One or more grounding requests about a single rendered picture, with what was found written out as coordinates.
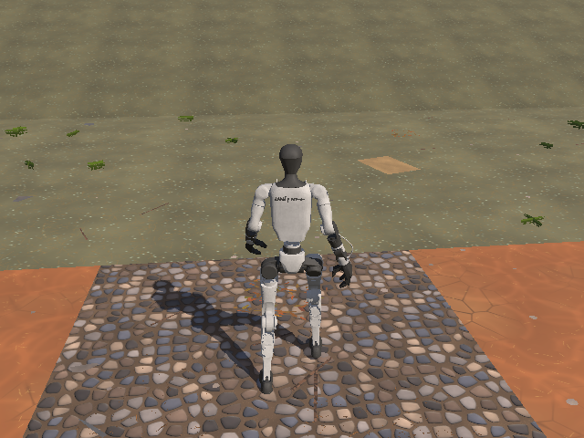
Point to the robot right forearm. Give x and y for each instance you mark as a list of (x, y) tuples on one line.
[(337, 246)]

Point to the robot left hand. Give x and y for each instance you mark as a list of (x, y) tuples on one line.
[(255, 251)]

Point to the robot left forearm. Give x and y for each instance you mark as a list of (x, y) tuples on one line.
[(250, 236)]

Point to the robot right hand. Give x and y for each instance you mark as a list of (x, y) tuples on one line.
[(347, 269)]

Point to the robot right foot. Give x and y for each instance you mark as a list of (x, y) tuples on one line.
[(315, 350)]

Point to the right robot upper arm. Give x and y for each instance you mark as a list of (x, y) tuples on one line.
[(320, 193)]

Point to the humanoid robot torso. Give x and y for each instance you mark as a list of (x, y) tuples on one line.
[(291, 218)]

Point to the left robot upper arm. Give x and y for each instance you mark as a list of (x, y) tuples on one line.
[(261, 193)]

